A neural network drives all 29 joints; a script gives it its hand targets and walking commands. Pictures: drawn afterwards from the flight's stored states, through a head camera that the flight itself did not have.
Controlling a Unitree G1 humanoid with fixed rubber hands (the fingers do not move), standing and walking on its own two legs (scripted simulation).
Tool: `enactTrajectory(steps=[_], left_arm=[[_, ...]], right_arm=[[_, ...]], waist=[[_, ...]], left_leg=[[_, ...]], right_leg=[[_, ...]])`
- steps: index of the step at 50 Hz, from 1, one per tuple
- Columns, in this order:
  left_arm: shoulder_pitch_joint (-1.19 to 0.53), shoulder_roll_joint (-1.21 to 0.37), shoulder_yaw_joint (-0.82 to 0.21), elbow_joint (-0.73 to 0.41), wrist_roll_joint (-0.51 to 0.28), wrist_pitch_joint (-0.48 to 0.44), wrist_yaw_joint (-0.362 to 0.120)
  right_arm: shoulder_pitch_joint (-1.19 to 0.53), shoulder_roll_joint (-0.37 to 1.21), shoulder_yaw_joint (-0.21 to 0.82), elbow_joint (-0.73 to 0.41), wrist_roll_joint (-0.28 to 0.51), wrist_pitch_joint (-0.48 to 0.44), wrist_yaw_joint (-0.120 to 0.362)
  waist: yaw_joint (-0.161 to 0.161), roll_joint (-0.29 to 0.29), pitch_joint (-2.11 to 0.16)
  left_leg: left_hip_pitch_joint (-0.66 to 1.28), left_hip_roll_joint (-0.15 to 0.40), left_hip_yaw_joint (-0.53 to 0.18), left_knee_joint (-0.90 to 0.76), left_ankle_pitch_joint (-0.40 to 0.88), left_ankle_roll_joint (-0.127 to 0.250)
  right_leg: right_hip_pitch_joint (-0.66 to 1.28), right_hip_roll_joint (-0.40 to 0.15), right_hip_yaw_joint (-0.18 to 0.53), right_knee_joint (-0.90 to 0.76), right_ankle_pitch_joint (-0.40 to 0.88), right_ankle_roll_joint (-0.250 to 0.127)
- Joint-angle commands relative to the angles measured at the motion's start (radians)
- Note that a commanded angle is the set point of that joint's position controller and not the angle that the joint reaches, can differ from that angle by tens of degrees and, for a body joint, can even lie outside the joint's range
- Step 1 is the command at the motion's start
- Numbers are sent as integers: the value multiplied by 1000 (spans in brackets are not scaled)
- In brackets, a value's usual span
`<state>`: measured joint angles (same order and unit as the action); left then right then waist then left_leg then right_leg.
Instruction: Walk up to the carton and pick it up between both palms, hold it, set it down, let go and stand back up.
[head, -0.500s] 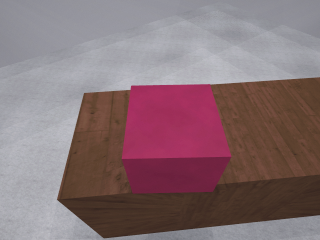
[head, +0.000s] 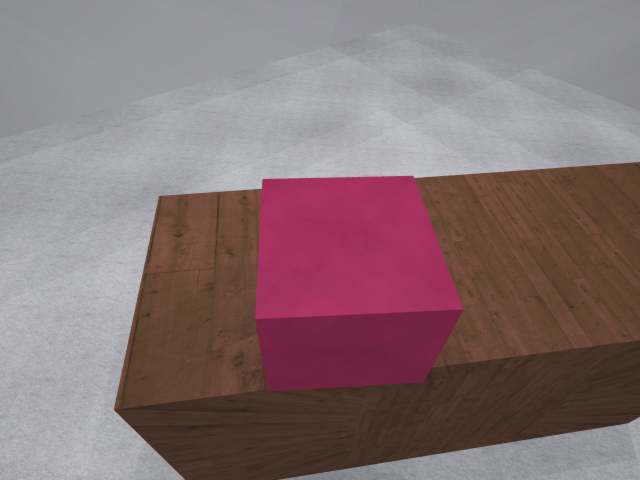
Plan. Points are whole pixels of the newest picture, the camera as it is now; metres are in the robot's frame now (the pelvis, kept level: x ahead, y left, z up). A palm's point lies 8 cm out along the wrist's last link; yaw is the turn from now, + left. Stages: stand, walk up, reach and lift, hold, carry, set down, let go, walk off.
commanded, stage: walk up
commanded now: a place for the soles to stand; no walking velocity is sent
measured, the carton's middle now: (342, 280) +0.44 -0.03 -0.04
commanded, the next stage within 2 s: reach and lift in 0.70 s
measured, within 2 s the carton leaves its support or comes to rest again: neither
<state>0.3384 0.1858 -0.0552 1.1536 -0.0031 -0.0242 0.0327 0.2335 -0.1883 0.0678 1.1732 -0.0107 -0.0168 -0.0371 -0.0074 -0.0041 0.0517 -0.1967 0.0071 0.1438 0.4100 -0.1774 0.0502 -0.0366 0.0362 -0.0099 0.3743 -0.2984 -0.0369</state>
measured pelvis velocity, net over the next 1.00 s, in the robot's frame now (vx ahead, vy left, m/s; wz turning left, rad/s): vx -0.03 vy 0.00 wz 0.00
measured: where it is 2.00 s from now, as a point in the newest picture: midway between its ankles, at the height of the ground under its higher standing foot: outside the picture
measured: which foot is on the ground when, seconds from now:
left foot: down 0.00-1.00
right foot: down 0.00-1.00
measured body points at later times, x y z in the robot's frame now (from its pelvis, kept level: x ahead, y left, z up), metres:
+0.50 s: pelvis +0.01 +0.02 +0.00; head +0.02 +0.02 +0.45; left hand -0.01 +0.25 -0.16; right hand -0.01 -0.21 -0.16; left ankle +0.03 +0.09 -0.74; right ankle -0.06 -0.10 -0.74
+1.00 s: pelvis -0.03 +0.00 -0.04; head +0.02 +0.02 +0.41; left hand +0.22 +0.22 -0.13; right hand +0.20 -0.24 -0.13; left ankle +0.03 +0.09 -0.74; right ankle -0.06 -0.10 -0.74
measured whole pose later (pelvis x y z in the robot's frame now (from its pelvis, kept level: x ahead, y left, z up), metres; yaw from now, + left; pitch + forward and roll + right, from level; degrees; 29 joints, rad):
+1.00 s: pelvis -0.03 +0.00 -0.04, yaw +0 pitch +3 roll +0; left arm -0.22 0.24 0.04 0.57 0.03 0.75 -0.06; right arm -0.21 -0.26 0.05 0.84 0.18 0.30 0.05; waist -0.03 -0.04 0.06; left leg -0.53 0.04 0.14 0.79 -0.31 0.05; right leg -0.39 0.02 -0.05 0.81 -0.46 -0.03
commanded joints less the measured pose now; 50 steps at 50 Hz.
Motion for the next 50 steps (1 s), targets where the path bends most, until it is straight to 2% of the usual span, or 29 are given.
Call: enactTrajectory(steps=[1, 3, 5, 10, 11, 13, 16, 18, 21, 24, 25, 27, 30, 33, 35, 36, 37, 38, 39, 40, 41, 42, 43, 44, 45, 46, 47, 48, 50], left_arm=[[84, 119, 13, 10, 5, -6, 8], [81, 113, 13, 13, 7, -3, 8], [93, 104, 9, 20, 7, -1, 10], [83, 103, 2, 26, 3, -1, 11], [89, 112, 6, 32, 2, -1, 13], [85, 106, 2, 35, 1, -2, 15], [82, 108, 1, 42, 4, -2, 14], [79, 107, -1, 47, 2, 0, 14], [74, 107, 2, 48, 1, -2, 17], [75, 108, -4, 48, -3, -4, 18], [70, 112, 0, 45, 1, -4, 19], [71, 105, 1, 40, 1, -5, 17], [65, 104, 1, 42, 5, -7, 20], [70, 100, -2, 36, -1, -2, 22], [58, 99, -1, 38, -3, -2, 24], [-908, 223, 32, -301, -67, 207, -15], [-780, 259, 23, -333, -103, 342, 8], [-771, 262, 24, -385, -128, 425, 12], [-702, 223, 5, -400, -143, 496, 7], [-655, 187, -4, -450, -153, 565, -5], [-678, 189, 24, -528, -125, 634, -11], [-618, 172, 53, -533, -93, 701, -16], [-566, 178, 67, -553, -58, 764, -34], [-488, 173, 91, -583, -4, 807, -54], [-404, 146, 109, -600, 32, 837, -85], [-339, 130, 133, -610, 65, 854, -110], [-275, 120, 155, -646, 105, 871, -133], [-223, 98, 160, -690, 145, 889, -152], [-159, 89, 170, -800, 201, 904, -178]], right_arm=[[57, -102, -19, -23, -1, -11, -5], [79, -109, -21, -18, 0, -13, -6], [65, -108, -21, -32, -5, -11, -6], [81, -100, -19, -34, 4, -10, -3], [78, -88, -16, -30, 1, -11, -4], [86, -97, -20, -34, -1, -11, -4], [114, -102, -26, -29, -4, -11, -5], [93, -96, -29, -36, -2, -8, -6], [86, -103, -28, -37, 1, -9, -7], [97, -93, -27, -40, 1, -8, -5], [106, -88, -28, -33, -2, -7, -5], [103, -111, -32, -33, -2, -8, -4], [94, -106, -36, -42, -8, -10, -3], [109, -92, -33, -38, -7, -6, -6], [105, -108, -38, -37, -5, -5, -5], [-835, -140, -172, -231, -90, -8, 66], [-676, -144, -227, -209, -104, 70, 102], [-641, -150, -236, -280, -104, 128, 124], [-582, -144, -226, -325, -85, 185, 139], [-515, -125, -195, -366, -44, 237, 144], [-491, -116, -172, -392, -9, 270, 143], [-427, -106, -150, -394, 37, 298, 134], [-363, -121, -115, -363, 86, 318, 119], [-283, -146, -78, -323, 143, 330, 101], [-217, -172, -36, -303, 208, 340, 83], [-179, -188, -1, -295, 251, 351, 71], [-165, -208, 12, -301, 274, 360, 61], [-158, -206, 31, -298, 297, 375, 51], [-157, -234, 14, -386, 290, 373, 27]], waist=[[-2, -16, 25], [-9, 10, 11], [1, 9, 24], [-1, 6, 42], [8, -20, 58], [0, -5, 62], [-11, -1, 43], [-2, 16, 65], [0, -6, 74], [-4, 18, 33], [-7, -8, 29], [-2, -17, 6], [-6, 22, 6], [-8, -11, 15], [-1, -12, 41], [-22, -55, -60], [-28, -86, 33], [-31, -108, 13], [-31, -89, -63], [-5, -70, -193], [13, -27, -282], [20, 8, -366], [0, 19, -452], [-21, 55, -497], [-31, 88, -532], [-42, 116, -492], [-41, 106, -452], [-37, 95, -390], [-36, 53, -238]], left_leg=[[115, 146, -192, -95, 43, 13], [114, 153, -206, -110, 53, 4], [102, 155, -197, -102, 52, 17], [94, 151, -186, -123, 19, 9], [103, 156, -188, -122, 29, 13], [102, 159, -173, -114, 118, 3], [120, 163, -181, -130, 84, -8], [109, 162, -184, -142, 43, -8], [118, 164, -164, -119, 122, -15], [148, 160, -160, -121, 93, -2], [153, 163, -162, -123, 80, 0], [154, 167, -139, -102, 72, 12], [161, 164, -122, -89, 154, 18], [172, 175, -132, -85, 174, 10], [141, 180, -115, -70, 210, 22], [-186, 114, -152, 111, 19, -48], [-228, 90, -106, 169, -242, -52], [-220, 83, -101, 163, -311, -59], [-155, 84, -96, 165, -305, -71], [-74, 86, -98, 202, -241, -77], [-44, 85, -91, 254, -151, -90], [42, 81, -98, 309, -35, -108], [132, 73, -100, 371, 115, -122], [246, 70, -117, 403, 309, -132], [334, 73, -137, 421, 480, -138], [401, 74, -152, 395, 525, -134], [433, 78, -158, 355, 542, -126], [431, 74, -160, 324, 510, -120], [416, 58, -146, 261, 414, -120]], right_leg=[[-174, -125, 122, -76, 113, -17], [-161, -122, 123, -54, 98, -9], [-163, -128, 130, -64, 93, -13], [-181, -125, 127, -56, 98, -8], [-194, -125, 131, -57, 92, -3], [-199, -133, 132, -47, 127, -3], [-199, -127, 138, -34, 100, -1], [-223, -124, 136, -36, 79, 0], [-231, -126, 141, -23, 131, 2], [-231, -127, 138, -30, 118, 4], [-233, -125, 141, -30, 105, 3], [-205, -127, 133, -29, 145, 4], [-206, -133, 145, -21, 187, 3], [-235, -121, 138, -6, 145, 6], [-229, -124, 143, 2, 185, 3], [-528, -76, -17, 194, -122, -20], [-528, -90, -35, 239, -237, -23], [-503, -101, -23, 235, -250, -31], [-453, -104, -12, 232, -194, -29], [-429, -116, 23, 245, -89, -30], [-458, -116, 43, 254, 16, -26], [-488, -121, 38, 277, 146, -27], [-507, -110, 18, 310, 321, -23], [-538, -93, -15, 340, 478, -11], [-548, -67, -37, 352, 553, -3], [-585, -56, -48, 337, 510, -1], [-576, -36, -65, 291, 461, 2], [-547, -34, -59, 236, 449, 1], [-524, -15, -65, 149, 408, 1]])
